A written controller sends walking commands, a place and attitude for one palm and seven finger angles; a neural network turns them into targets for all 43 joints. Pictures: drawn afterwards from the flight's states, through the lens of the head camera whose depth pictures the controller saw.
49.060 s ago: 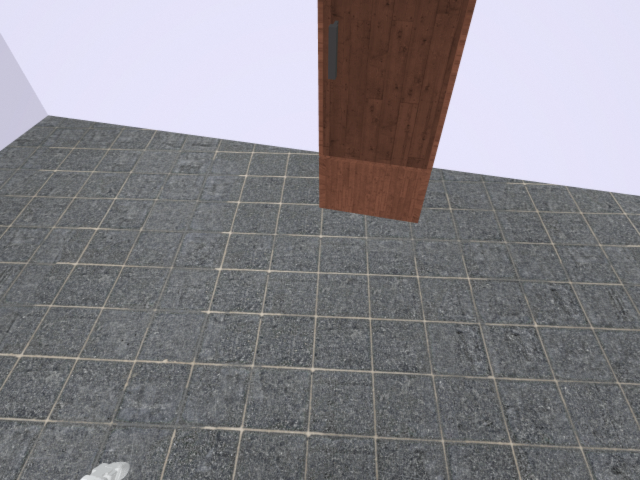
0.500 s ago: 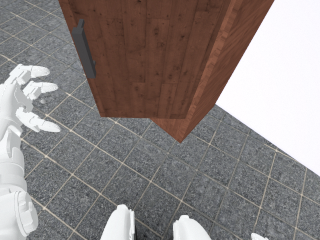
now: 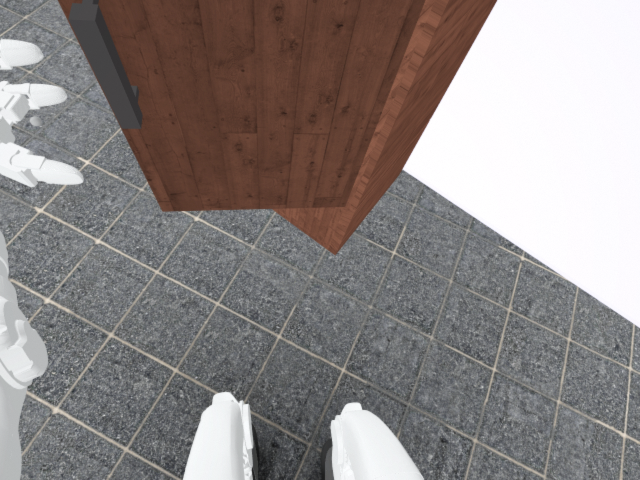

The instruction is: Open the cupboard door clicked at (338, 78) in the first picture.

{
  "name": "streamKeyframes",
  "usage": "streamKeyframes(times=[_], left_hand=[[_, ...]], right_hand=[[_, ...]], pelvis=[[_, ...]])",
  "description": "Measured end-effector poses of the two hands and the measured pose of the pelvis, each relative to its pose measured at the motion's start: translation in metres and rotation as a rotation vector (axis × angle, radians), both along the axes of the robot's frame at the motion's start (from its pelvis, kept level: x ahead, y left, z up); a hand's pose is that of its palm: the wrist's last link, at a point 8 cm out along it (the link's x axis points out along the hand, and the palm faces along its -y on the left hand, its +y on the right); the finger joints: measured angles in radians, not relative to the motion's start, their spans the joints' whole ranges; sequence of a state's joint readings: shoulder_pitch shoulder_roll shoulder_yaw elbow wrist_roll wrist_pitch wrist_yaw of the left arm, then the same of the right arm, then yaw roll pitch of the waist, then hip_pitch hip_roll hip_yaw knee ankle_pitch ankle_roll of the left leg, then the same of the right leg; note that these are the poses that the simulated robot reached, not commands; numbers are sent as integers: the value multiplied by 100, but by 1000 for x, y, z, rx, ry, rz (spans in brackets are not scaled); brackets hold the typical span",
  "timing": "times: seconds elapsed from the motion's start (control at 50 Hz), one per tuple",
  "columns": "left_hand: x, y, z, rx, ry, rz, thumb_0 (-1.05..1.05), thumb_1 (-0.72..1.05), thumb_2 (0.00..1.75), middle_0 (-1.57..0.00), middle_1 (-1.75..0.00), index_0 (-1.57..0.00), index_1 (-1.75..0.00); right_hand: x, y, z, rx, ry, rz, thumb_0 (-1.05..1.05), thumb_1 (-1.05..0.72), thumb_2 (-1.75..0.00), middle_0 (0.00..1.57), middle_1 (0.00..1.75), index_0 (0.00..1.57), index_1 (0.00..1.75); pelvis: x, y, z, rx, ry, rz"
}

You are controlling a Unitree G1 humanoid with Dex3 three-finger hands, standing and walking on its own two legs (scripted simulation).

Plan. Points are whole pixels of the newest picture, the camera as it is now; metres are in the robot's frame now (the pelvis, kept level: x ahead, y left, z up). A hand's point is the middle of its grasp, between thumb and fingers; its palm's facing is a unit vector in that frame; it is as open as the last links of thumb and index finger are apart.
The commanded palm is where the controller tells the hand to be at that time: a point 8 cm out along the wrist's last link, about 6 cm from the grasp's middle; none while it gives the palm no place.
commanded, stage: move the hooked fingers beside the handle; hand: left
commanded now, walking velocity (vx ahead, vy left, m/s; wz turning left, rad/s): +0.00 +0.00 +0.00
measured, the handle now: (113, 62) +0.60 +0.22 +0.07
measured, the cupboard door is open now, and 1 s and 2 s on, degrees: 42 42 42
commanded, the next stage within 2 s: slide the fingers in behind the handle in 1.24 s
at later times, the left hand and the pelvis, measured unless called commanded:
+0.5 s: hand (48, 85) +0.55 +0.28 +0.08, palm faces +0.05 -1.00 -0.02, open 13.9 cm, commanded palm +0.54 +0.30 +0.07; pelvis +0.00 +0.00 -0.02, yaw -2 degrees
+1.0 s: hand (51, 89) +0.55 +0.28 +0.08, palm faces +0.06 -1.00 -0.01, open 13.9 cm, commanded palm +0.55 +0.31 +0.07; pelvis +0.00 +0.00 -0.01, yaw -1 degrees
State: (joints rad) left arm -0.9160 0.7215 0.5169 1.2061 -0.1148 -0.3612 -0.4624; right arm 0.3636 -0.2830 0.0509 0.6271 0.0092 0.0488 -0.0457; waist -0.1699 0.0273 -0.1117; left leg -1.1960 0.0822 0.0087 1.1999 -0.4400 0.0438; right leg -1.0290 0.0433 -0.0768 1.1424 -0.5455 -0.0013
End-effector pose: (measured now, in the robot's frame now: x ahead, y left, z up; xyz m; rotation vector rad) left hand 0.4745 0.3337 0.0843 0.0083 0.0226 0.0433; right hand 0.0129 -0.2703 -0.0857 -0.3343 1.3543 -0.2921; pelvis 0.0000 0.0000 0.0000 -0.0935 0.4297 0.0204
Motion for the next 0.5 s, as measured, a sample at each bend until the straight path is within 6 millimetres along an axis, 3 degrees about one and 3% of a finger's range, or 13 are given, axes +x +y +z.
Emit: streamKeyframes(times=[0.36, 0.5], left_hand=[[54, -2, 2, -2, 9, 1, -1, -50, 30, -30, -119, -30, -120], [56, 2, -6, 7, 17, 2, -1, -49, 30, -30, -119, -30, -120]], right_hand=[[-39, 6, -3, -23, 111, -51, 1, -90, -90, 21, 30, 21, 30], [-49, 15, -4, -5, 150, -78, 1, -90, -90, 21, 30, 21, 30]], pelvis=[[-4, 2, -14, -28, 68, -10], [-2, 4, -15, -30, 81, -21]])
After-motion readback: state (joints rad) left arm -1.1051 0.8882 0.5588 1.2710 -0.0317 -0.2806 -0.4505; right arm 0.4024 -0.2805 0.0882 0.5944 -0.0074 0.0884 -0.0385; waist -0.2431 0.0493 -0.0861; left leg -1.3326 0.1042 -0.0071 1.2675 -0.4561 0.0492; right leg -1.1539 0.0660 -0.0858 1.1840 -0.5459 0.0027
